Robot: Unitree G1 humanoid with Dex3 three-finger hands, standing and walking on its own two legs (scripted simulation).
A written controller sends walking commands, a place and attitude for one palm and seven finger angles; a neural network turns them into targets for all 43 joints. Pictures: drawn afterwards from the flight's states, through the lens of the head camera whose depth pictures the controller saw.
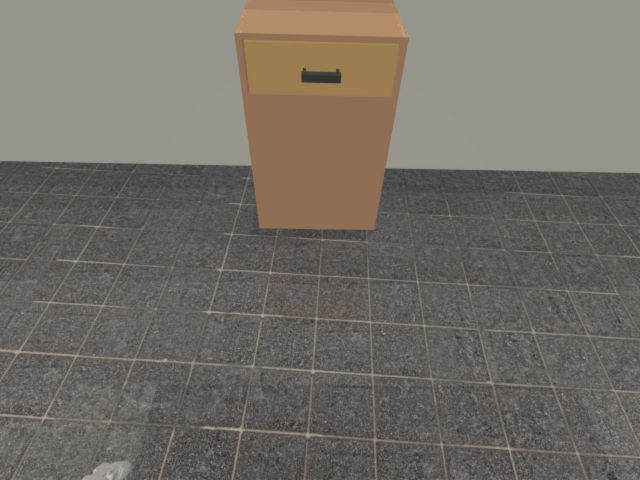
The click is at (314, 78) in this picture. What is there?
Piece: drawer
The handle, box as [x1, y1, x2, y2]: [301, 68, 340, 82]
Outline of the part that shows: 301,73 301,81 303,82 340,82 340,72 338,69 336,69 335,72 311,72 306,71 305,68 303,68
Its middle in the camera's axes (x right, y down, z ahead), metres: +0.00 -0.51 +1.20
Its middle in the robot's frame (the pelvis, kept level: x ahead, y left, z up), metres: +1.24 +0.06 -0.05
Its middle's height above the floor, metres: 0.72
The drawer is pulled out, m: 0.00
